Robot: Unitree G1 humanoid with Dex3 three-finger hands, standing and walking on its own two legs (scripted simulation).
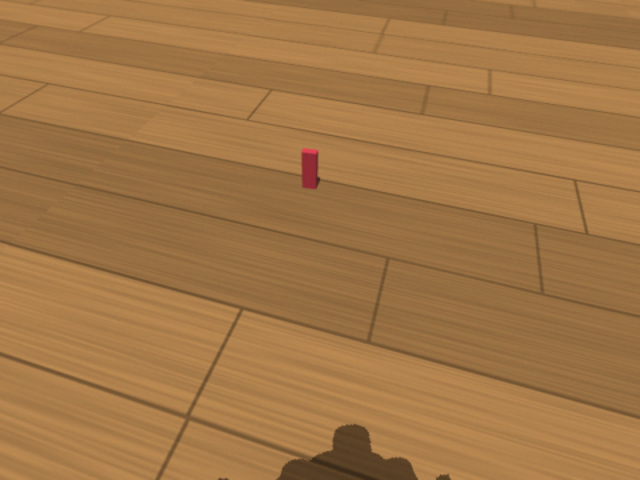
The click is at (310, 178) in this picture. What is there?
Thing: carton on end
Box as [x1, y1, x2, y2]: [302, 148, 317, 188]
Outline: 303,148 302,187 315,188 317,176 317,150
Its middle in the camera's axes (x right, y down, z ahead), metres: -0.06 -0.34 +1.87
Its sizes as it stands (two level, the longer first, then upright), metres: 0.070 0.034 0.207
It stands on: the floor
